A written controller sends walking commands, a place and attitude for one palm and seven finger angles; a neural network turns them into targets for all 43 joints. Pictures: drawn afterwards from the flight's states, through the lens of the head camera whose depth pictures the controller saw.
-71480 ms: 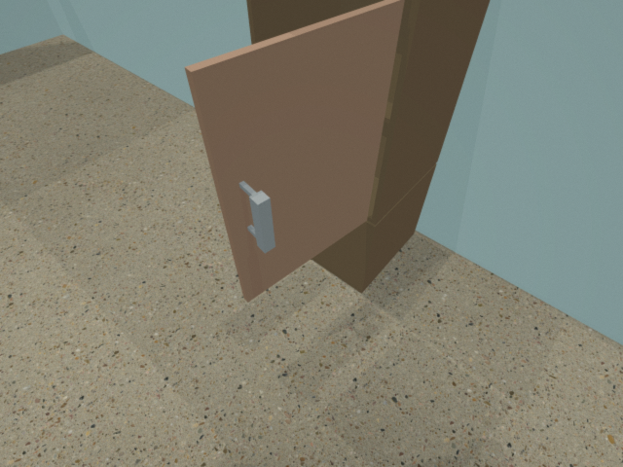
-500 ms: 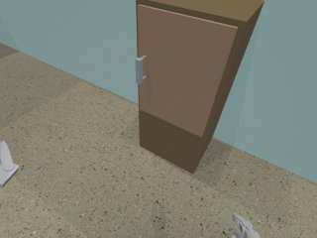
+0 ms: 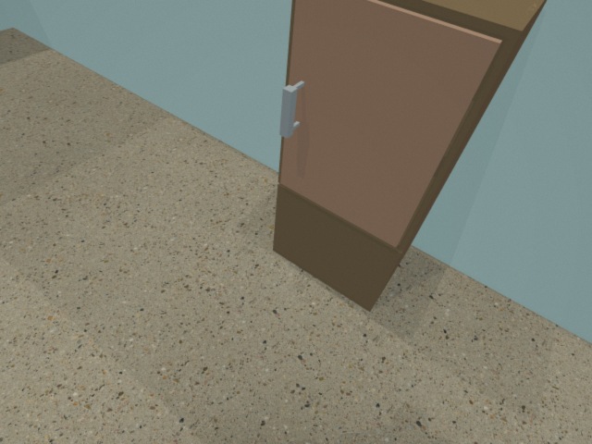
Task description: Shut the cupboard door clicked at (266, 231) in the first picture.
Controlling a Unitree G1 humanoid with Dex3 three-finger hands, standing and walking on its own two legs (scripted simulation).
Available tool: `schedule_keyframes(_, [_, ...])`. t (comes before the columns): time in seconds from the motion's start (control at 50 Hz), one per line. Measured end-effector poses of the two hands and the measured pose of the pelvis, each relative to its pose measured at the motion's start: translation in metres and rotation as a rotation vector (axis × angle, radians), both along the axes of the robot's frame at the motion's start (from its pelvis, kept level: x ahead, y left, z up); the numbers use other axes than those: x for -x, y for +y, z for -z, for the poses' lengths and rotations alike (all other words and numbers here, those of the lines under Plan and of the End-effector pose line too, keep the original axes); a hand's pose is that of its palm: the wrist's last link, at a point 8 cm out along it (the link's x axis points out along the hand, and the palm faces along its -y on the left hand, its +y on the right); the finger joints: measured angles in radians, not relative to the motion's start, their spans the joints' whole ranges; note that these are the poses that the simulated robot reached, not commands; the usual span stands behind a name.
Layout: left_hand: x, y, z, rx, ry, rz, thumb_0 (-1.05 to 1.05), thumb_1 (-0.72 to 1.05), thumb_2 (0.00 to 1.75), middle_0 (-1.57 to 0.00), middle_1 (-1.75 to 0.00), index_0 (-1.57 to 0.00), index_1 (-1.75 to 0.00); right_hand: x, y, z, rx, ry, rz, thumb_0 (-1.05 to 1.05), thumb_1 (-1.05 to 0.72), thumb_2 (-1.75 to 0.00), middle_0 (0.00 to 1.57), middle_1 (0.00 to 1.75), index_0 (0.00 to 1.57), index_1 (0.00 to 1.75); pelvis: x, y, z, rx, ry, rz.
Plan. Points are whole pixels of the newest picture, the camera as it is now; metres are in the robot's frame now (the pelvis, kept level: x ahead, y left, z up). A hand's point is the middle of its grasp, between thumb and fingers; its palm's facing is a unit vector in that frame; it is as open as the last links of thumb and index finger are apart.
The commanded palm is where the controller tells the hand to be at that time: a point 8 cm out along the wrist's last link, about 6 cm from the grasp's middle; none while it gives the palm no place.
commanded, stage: let the arm hang, fingers relaxed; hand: left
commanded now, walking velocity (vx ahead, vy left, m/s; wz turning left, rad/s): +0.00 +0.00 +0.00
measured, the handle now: (293, 109) +0.89 +0.05 -0.04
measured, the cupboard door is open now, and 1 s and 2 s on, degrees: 0 0 0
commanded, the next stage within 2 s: look to check the result in 0.68 s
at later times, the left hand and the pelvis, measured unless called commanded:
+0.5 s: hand out of the picture -0.01 +0.20 -0.17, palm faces +0.00 -0.98 -0.22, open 7.4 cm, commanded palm none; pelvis -0.01 +0.00 +0.00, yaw -1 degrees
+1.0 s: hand out of the picture +0.03 +0.20 -0.17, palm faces -0.02 -0.97 -0.26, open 7.4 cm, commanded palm none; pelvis +0.01 -0.01 +0.01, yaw -1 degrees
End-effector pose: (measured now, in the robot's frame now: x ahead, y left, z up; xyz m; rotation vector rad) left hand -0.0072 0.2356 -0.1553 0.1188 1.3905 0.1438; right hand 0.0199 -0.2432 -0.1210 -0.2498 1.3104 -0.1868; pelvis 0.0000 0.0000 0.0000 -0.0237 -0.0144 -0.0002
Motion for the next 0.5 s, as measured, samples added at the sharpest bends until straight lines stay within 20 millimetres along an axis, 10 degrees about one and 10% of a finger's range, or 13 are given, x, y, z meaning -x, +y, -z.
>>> schedule_keyframes(0.2, [0.057, 0.024, -0.018, -0.067, 0.172, -0.009, 0.00, 0.93, 0.90, -0.20, -0.30, -0.20, -0.30, 0.034, 0.019, 0.016, -0.060, 0.079, 0.063, 0.01, -0.90, -0.90, 0.21, 0.30, 0.21, 0.30, 0.003, 0.010, -0.003, -0.008, -0.020, 0.017])
schedule_keyframes(0.5, [0.005, 0.009, -0.015, -0.054, 0.010, 0.033, 0.00, 0.91, 0.90, -0.20, -0.30, -0.20, -0.30, 0.023, 0.005, 0.016, -0.054, 0.018, 0.075, 0.01, -0.90, -0.90, 0.21, 0.30, 0.21, 0.30, 0.006, 0.005, -0.003, -0.018, -0.023, 0.022])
